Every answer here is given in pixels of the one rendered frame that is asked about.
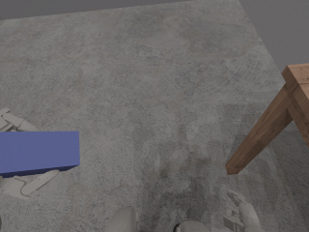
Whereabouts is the table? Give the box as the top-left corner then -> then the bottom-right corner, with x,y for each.
225,63 -> 309,175

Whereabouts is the robot right hand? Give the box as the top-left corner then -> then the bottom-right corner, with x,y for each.
223,188 -> 262,232

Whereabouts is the robot left hand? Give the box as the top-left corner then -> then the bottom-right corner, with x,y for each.
0,107 -> 60,200

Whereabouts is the sponge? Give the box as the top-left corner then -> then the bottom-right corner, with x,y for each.
0,130 -> 80,179

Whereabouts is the right robot thigh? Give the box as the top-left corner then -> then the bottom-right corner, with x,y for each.
176,220 -> 210,232

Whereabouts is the left robot thigh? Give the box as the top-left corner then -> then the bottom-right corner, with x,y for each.
104,207 -> 140,232

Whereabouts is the robot thigh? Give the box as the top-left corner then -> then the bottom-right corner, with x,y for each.
104,207 -> 140,232
176,220 -> 210,232

